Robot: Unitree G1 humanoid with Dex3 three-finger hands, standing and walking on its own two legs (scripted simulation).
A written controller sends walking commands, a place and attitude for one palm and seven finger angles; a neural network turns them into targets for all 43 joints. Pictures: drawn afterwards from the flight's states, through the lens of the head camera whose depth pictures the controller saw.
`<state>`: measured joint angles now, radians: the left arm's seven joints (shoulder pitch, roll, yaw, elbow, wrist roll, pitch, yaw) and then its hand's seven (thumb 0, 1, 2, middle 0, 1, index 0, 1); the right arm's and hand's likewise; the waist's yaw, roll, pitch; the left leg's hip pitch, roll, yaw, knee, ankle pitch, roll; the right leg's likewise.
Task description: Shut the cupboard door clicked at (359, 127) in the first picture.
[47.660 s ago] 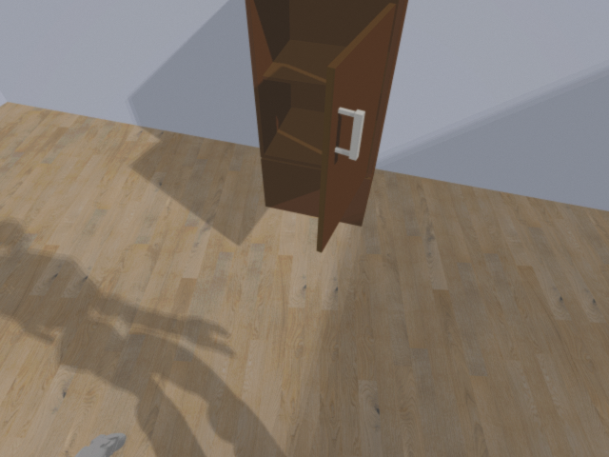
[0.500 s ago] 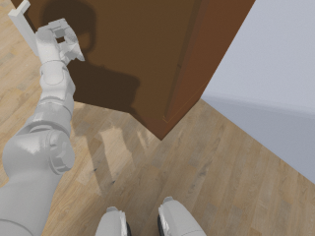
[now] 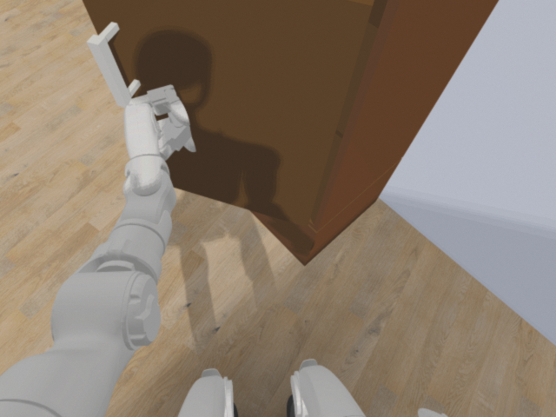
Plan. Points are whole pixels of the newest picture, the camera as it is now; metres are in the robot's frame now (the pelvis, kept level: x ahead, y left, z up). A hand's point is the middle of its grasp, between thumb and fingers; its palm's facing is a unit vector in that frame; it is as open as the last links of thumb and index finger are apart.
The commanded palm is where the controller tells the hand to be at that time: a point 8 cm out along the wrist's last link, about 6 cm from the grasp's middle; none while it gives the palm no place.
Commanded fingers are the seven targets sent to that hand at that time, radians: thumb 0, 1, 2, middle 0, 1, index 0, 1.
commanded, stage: draw the hand back to the body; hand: left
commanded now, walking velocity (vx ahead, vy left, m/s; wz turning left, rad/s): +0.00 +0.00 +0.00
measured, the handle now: (118, 67) +0.67 +0.20 +0.06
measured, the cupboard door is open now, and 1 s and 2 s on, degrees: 30 30 30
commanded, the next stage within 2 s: step back with the hand held close in 1.56 s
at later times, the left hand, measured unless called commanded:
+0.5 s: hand (92, 179) +0.38 +0.16 +0.15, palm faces +0.06 -1.00 -0.02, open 3.1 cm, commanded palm +0.34 +0.22 +0.16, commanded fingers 0.00 0.90 0.90 -1.11 -1.29 -1.11 -1.29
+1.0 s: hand out of the picture +0.26 +0.26 +0.22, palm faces +0.34 -0.88 -0.32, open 4.7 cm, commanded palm +0.21 +0.30 +0.24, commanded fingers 0.00 0.90 0.90 -0.42 -0.54 -0.42 -0.54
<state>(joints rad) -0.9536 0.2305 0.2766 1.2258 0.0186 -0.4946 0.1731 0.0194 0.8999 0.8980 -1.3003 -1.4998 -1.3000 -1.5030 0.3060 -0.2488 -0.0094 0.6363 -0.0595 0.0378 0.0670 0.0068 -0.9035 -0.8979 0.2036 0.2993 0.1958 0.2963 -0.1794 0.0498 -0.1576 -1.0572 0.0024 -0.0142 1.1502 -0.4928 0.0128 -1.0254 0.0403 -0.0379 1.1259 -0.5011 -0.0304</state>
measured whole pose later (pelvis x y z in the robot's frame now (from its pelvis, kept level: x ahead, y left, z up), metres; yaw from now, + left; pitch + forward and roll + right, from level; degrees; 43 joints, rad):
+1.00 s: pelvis +0.04 +0.02 +0.09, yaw +1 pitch -2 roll -1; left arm 0.29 0.31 0.19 -0.20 -0.07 -0.02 0.08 0.02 0.90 0.90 -0.68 -0.83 -0.68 -0.83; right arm 0.19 -0.21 0.07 0.56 0.03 0.01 -0.07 0.02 -0.90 -0.90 0.21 0.30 0.20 0.30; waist 0.06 0.07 -0.02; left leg -0.16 -0.05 0.00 0.47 -0.27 0.05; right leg -0.12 0.00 -0.01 0.44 -0.28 0.01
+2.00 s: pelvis +0.02 +0.02 +0.09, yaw +1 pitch +1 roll -1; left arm 0.55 0.41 0.38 -0.43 -0.07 -0.14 0.11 0.02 0.89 0.90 -0.21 -0.30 -0.21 -0.31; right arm 0.19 -0.26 -0.02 0.59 0.02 0.02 -0.09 0.02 -0.90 -0.90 0.21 0.30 0.20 0.30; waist 0.02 0.07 0.00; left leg -0.26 -0.04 0.00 0.49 -0.25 0.04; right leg -0.23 0.00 -0.01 0.47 -0.26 0.01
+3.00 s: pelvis -0.14 +0.03 +0.07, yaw +6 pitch +5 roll -5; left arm 0.54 0.49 0.54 -0.57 -0.08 -0.28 0.17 0.02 0.89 0.90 -0.21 -0.30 -0.21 -0.31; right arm 0.19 -0.17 -0.01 0.65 0.00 -0.12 -0.05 0.02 -0.90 -0.90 0.21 0.30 0.20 0.30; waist 0.02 0.01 -0.06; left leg -0.62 0.08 0.08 0.51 0.01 0.07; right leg -0.21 0.08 -0.02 0.76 -0.53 -0.01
